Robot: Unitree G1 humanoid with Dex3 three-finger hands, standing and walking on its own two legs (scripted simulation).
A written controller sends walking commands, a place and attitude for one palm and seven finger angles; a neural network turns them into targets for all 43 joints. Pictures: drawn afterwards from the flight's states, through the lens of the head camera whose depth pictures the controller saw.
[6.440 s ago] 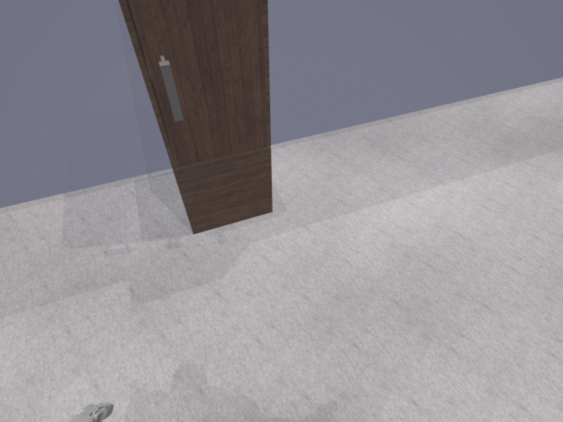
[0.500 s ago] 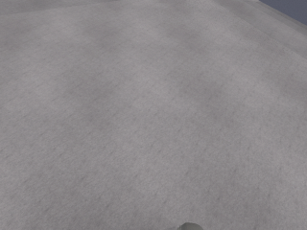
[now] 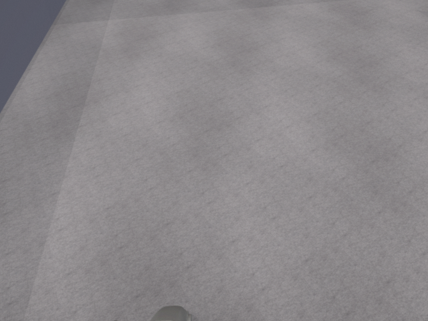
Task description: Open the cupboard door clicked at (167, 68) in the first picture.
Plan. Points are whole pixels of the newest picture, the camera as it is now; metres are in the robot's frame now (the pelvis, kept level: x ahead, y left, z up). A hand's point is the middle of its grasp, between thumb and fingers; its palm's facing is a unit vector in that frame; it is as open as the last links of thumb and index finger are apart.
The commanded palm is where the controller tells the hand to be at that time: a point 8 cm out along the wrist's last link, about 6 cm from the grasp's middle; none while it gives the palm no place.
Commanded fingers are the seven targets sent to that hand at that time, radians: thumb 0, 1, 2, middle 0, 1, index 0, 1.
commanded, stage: turn to face it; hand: left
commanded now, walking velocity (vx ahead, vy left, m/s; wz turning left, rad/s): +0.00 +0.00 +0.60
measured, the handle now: out of the picture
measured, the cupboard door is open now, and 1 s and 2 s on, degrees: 0 0 0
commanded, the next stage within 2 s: none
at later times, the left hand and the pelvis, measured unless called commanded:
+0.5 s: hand out of the picture +0.05 +0.27 -0.15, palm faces +0.30 -0.91 -0.27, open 7.4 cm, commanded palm none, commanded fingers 0.00 0.90 0.90 -0.20 -0.30 -0.20 -0.30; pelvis +0.00 +0.03 +0.00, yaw +17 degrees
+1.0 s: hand out of the picture -0.10 +0.23 -0.18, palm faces +0.60 -0.76 -0.25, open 7.4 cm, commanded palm none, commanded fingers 0.00 0.90 0.90 -0.20 -0.30 -0.20 -0.30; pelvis -0.02 +0.03 -0.02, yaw +36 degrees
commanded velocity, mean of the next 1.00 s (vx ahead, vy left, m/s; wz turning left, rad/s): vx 0.00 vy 0.00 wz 0.60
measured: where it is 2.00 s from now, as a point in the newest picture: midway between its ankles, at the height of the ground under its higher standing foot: outside the picture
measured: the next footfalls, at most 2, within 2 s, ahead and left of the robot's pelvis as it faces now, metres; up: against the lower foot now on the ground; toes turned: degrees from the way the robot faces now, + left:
left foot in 0.14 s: +0.02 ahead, +0.15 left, +0.00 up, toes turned +11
right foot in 0.58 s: +0.09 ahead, -0.09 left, +0.00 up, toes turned +18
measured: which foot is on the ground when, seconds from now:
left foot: up 0.00-0.12, down 0.14-0.58, up 0.60-0.98, down 1.00-1.00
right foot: down 0.00-0.14, up 0.16-0.56, down 0.58-0.98, up 1.00-1.00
